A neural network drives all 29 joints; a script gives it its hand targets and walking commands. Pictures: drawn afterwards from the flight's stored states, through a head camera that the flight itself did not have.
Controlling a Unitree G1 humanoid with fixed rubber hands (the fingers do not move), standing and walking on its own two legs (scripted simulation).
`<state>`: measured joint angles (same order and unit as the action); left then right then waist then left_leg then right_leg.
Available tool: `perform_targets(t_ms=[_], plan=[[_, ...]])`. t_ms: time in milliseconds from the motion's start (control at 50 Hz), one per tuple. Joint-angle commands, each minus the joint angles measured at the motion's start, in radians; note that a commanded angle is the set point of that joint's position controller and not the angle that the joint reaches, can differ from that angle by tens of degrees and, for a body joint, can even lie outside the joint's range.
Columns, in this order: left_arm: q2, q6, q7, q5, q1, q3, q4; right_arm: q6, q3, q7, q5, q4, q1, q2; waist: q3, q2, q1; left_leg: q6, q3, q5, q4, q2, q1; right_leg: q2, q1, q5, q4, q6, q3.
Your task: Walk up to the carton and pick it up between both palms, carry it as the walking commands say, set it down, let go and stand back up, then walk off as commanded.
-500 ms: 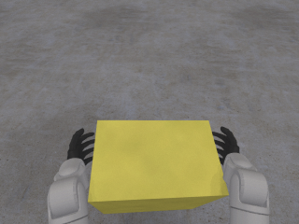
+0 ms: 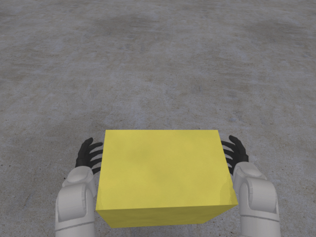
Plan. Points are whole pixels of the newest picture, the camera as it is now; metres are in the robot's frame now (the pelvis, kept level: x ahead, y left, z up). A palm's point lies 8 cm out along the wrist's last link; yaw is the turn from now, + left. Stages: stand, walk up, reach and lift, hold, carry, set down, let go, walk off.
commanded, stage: carry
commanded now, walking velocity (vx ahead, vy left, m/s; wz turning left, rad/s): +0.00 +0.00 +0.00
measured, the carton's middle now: (160, 182) +0.28 +0.00 -0.05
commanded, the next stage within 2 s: none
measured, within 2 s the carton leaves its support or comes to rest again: neither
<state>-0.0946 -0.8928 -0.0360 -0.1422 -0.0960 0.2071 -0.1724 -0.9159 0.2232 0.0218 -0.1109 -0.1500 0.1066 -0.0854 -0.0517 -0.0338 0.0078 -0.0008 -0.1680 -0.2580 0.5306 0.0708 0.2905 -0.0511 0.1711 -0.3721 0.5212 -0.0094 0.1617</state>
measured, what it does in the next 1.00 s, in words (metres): shifts its weight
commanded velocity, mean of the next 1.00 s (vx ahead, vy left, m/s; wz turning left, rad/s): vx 0.00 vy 0.00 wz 0.00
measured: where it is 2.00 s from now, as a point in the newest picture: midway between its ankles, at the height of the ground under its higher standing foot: outside the picture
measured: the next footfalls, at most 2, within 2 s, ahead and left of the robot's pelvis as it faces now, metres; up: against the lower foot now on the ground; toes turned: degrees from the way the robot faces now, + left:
none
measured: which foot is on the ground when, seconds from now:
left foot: down 0.00-1.00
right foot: down 0.00-1.00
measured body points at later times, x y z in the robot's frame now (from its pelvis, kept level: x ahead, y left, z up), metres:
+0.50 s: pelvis -0.03 +0.03 +0.00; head -0.04 +0.05 +0.45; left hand +0.25 +0.22 +0.04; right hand +0.25 -0.15 +0.05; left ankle +0.01 +0.12 -0.73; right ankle -0.06 -0.10 -0.73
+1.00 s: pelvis -0.06 +0.05 +0.00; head -0.07 +0.06 +0.45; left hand +0.23 +0.24 +0.04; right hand +0.23 -0.14 +0.05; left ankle +0.01 +0.12 -0.73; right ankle -0.06 -0.10 -0.73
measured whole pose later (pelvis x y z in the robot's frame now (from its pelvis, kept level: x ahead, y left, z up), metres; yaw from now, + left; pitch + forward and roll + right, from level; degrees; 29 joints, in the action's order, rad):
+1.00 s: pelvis -0.06 +0.05 +0.00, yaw +0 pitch +0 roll -1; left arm -0.08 -0.79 -0.03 -0.14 -0.13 0.21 -0.01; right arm -0.79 0.24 0.01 -0.13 -0.01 0.13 -0.07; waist -0.05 -0.02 0.01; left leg 0.09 -0.20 -0.16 0.49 0.02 0.34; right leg -0.10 0.25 -0.27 0.52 0.05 0.13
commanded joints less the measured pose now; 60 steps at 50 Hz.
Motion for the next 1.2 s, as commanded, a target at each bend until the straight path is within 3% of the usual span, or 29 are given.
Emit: perform_targets(t_ms=[0, 40, 60, 100, 160, 200, 240, 280, 320, 420, 540, 560, 600, 640, 660, 700, 720, 760, 800, 840, 880, 960, 1020, 1060, 1080, 1100, 1120, 1160, 1180], plan=[[-0.569, 0.008, 0.176, 0.207, -0.339, -0.54, 0.106, 0.042, -0.566, -0.142, 0.161, 0.058, 0.378, -0.568, -0.228, 0.019, -0.002, 0.034, 0.079, 0.286, -0.024, 0.073, -0.125, -0.108, -0.033, 0.439, -0.085, 0.018, -0.092], [-0.648, 0.023, 0.167, 0.269, -0.41, -0.601, -0.061, 0.058, -0.649, -0.139, 0.249, -0.148, 0.482, -0.638, -0.158, 0.025, -0.001, 0.032, 0.103, 0.264, -0.066, 0.089, -0.091, -0.108, -0.007, 0.339, -0.084, 0.013, -0.087], [-0.615, 0.028, 0.183, 0.207, -0.373, -0.537, 0.112, 0.061, -0.604, -0.15, 0.185, 0.025, 0.457, -0.612, -0.14, -0.021, -0.004, 0.042, 0.118, 0.171, -0.094, 0.087, -0.078, -0.101, 0.017, 0.24, -0.101, 0.011, -0.087], [-0.634, 0.037, 0.167, 0.264, -0.438, -0.584, -0.052, 0.063, -0.619, -0.138, 0.232, -0.095, 0.483, -0.645, -0.18, 0.016, -0.003, 0.039, 0.126, 0.216, -0.088, 0.102, -0.099, -0.093, 0.001, 0.221, -0.099, 0.01, -0.085], [-0.633, 0.044, 0.167, 0.251, -0.414, -0.578, -0.019, 0.066, -0.621, -0.147, 0.222, -0.049, 0.435, -0.64, -0.189, 0.005, -0.003, 0.035, 0.107, 0.151, -0.088, 0.084, -0.099, -0.105, 0.025, 0.247, -0.108, 0.002, -0.105], [-0.603, 0.047, 0.16, 0.255, -0.416, -0.572, -0.008, 0.08, -0.578, -0.142, 0.214, -0.054, 0.446, -0.587, -0.189, 0.104, -0.001, 0.038, 0.12, 0.204, -0.107, 0.088, -0.091, -0.1, 0.014, 0.21, -0.092, 0.014, -0.094], [-0.578, 0.058, 0.169, 0.228, -0.394, -0.534, 0.11, 0.088, -0.546, -0.141, 0.164, 0.065, 0.404, -0.565, -0.211, 0.034, -0.005, 0.037, 0.117, 0.199, -0.11, 0.097, -0.107, -0.099, 0.028, 0.194, -0.094, 0.015, -0.094], [-0.65, 0.063, 0.163, 0.303, -0.494, -0.625, -0.102, 0.096, -0.608, -0.14, 0.239, -0.129, 0.495, -0.639, -0.189, 0.07, -0.002, 0.038, 0.11, 0.143, -0.125, 0.087, -0.078, -0.099, 0.022, 0.158, -0.087, 0.016, -0.082], [-0.609, 0.056, 0.162, 0.219, -0.39, -0.531, 0.09, 0.091, -0.587, -0.143, 0.201, 0.005, 0.469, -0.6, -0.193, -0.006, 0.004, 0.045, 0.131, 0.272, -0.1, 0.097, -0.108, -0.099, 0.023, 0.229, -0.079, 0.023, -0.097], [-0.629, 0.081, 0.159, 0.274, -0.449, -0.589, -0.042, 0.1, -0.598, -0.146, 0.224, -0.069, 0.444, -0.618, -0.233, 0.04, -0.002, 0.044, 0.127, 0.253, -0.116, 0.097, -0.12, -0.103, 0.025, 0.209, -0.076, 0.02, -0.099], [-0.596, 0.109, 0.182, 0.195, -0.437, -0.521, 0.171, 0.135, -0.549, -0.17, 0.153, 0.119, 0.466, -0.582, -0.193, 0.039, 0.0, 0.037, 0.115, 0.257, -0.116, 0.089, -0.109, -0.1, 0.048, 0.197, -0.077, 0.032, -0.098], [-0.69, 0.091, 0.166, 0.34, -0.506, -0.652, -0.166, 0.122, -0.663, -0.143, 0.279, -0.209, 0.516, -0.681, -0.186, 0.003, -0.002, 0.032, 0.128, 0.281, -0.123, 0.095, -0.084, -0.093, 0.034, 0.199, -0.055, 0.038, -0.09], [-0.57, 0.095, 0.169, 0.186, -0.365, -0.492, 0.238, 0.123, -0.495, -0.158, 0.13, 0.192, 0.375, -0.551, -0.263, 0.045, 0.003, 0.041, 0.113, 0.288, -0.115, 0.089, -0.136, -0.09, 0.029, 0.206, -0.062, 0.04, -0.092], [-0.59, 0.116, 0.177, 0.238, -0.475, -0.57, 0.079, 0.135, -0.541, -0.164, 0.148, 0.121, 0.398, -0.596, -0.23, 0.048, -0.004, 0.038, 0.126, 0.287, -0.121, 0.092, -0.123, -0.089, 0.038, 0.192, -0.062, 0.043, -0.098], [-0.668, 0.106, 0.164, 0.313, -0.516, -0.63, -0.092, 0.138, -0.616, -0.147, 0.242, -0.125, 0.514, -0.652, -0.238, 0.084, -0.001, 0.042, 0.127, 0.354, -0.12, 0.101, -0.131, -0.093, 0.03, 0.209, -0.037, 0.048, -0.079], [-0.586, 0.091, 0.165, 0.214, -0.393, -0.527, 0.173, 0.12, -0.512, -0.153, 0.141, 0.152, 0.38, -0.559, -0.231, 0.096, 0.001, 0.049, 0.124, 0.276, -0.134, 0.092, -0.129, -0.089, 0.071, 0.171, -0.06, 0.045, -0.093], [-0.614, 0.097, 0.156, 0.254, -0.422, -0.557, 0.044, 0.118, -0.556, -0.15, 0.194, 0.027, 0.41, -0.594, -0.242, 0.046, 0.001, 0.048, 0.131, 0.162, -0.156, 0.095, -0.095, -0.092, 0.041, 0.165, -0.063, 0.041, -0.095], [-0.571, 0.11, 0.175, 0.186, -0.393, -0.487, 0.206, 0.136, -0.543, -0.161, 0.152, 0.125, 0.455, -0.558, -0.195, -0.013, -0.002, 0.043, 0.142, 0.079, -0.176, 0.098, -0.065, -0.086, 0.039, 0.14, -0.068, 0.044, -0.085], [-0.676, 0.104, 0.17, 0.296, -0.492, -0.614, -0.055, 0.127, -0.615, -0.157, 0.229, -0.061, 0.467, -0.666, -0.216, 0.037, -0.001, 0.043, 0.165, 0.004, -0.214, 0.103, -0.035, -0.091, 0.022, 0.141, -0.054, 0.032, -0.086], [-0.552, 0.104, 0.174, 0.182, -0.412, -0.484, 0.209, 0.122, -0.501, -0.166, 0.122, 0.212, 0.379, -0.554, -0.262, 0.019, -0.002, 0.042, 0.134, 0.061, -0.174, 0.098, -0.092, -0.09, 0.048, 0.159, -0.065, 0.038, -0.094], [-0.627, 0.107, 0.171, 0.274, -0.502, -0.59, -0.019, 0.129, -0.598, -0.157, 0.205, -0.008, 0.452, -0.641, -0.214, 0.002, -0.003, 0.041, 0.149, 0.229, -0.159, 0.103, -0.095, -0.087, 0.033, 0.176, -0.043, 0.042, -0.087], [-0.573, 0.105, 0.178, 0.183, -0.411, -0.512, 0.212, 0.128, -0.509, -0.169, 0.106, 0.242, 0.353, -0.583, -0.188, 0.039, -0.005, 0.043, 0.168, 0.007, -0.203, 0.102, -0.074, -0.079, 0.082, 0.138, -0.064, 0.034, -0.105], [-0.676, 0.105, 0.181, 0.27, -0.502, -0.613, -0.02, 0.134, -0.622, -0.17, 0.213, -0.051, 0.502, -0.663, -0.187, 0.05, -0.001, 0.04, 0.147, 0.079, -0.185, 0.099, -0.051, -0.091, 0.062, 0.172, -0.056, 0.042, -0.105], [-0.651, 0.099, 0.176, 0.265, -0.505, -0.593, -0.008, 0.124, -0.591, -0.168, 0.198, 0.001, 0.462, -0.644, -0.206, 0.042, -0.002, 0.046, 0.162, 0.023, -0.205, 0.1, -0.04, -0.083, 0.053, 0.149, -0.052, 0.038, -0.099], [-0.54, 0.114, 0.199, 0.121, -0.392, -0.475, 0.343, 0.139, -0.462, -0.192, 0.045, 0.352, 0.35, -0.539, -0.202, 0.083, 0.0, 0.049, 0.171, -0.098, -0.225, 0.101, -0.016, -0.079, 0.053, 0.113, -0.069, 0.04, -0.097], [-0.635, 0.118, 0.188, 0.214, -0.476, -0.586, 0.089, 0.14, -0.58, -0.185, 0.156, 0.11, 0.442, -0.632, -0.163, 0.104, -0.002, 0.047, 0.177, -0.144, -0.245, 0.108, 0.002, -0.078, 0.068, 0.099, -0.057, 0.043, -0.096], [-0.616, 0.123, 0.193, 0.19, -0.465, -0.54, 0.165, 0.145, -0.565, -0.189, 0.145, 0.172, 0.451, -0.63, -0.141, 0.024, -0.003, 0.047, 0.185, -0.118, -0.232, 0.109, 0.019, -0.072, 0.053, 0.117, -0.072, 0.042, -0.09], [-0.689, 0.113, 0.205, 0.211, -0.449, -0.588, 0.162, 0.146, -0.577, -0.2, 0.145, 0.122, 0.455, -0.649, -0.181, 0.106, -0.002, 0.045, 0.183, -0.116, -0.249, 0.105, -0.021, -0.067, 0.088, 0.119, -0.057, 0.031, -0.107], [-0.697, 0.12, 0.2, 0.233, -0.51, -0.612, 0.074, 0.145, -0.613, -0.203, 0.191, 0.069, 0.51, -0.697, -0.205, 0.048, 0.002, 0.047, 0.181, -0.053, -0.238, 0.108, -0.028, -0.075, 0.04, 0.162, -0.045, 0.039, -0.088]])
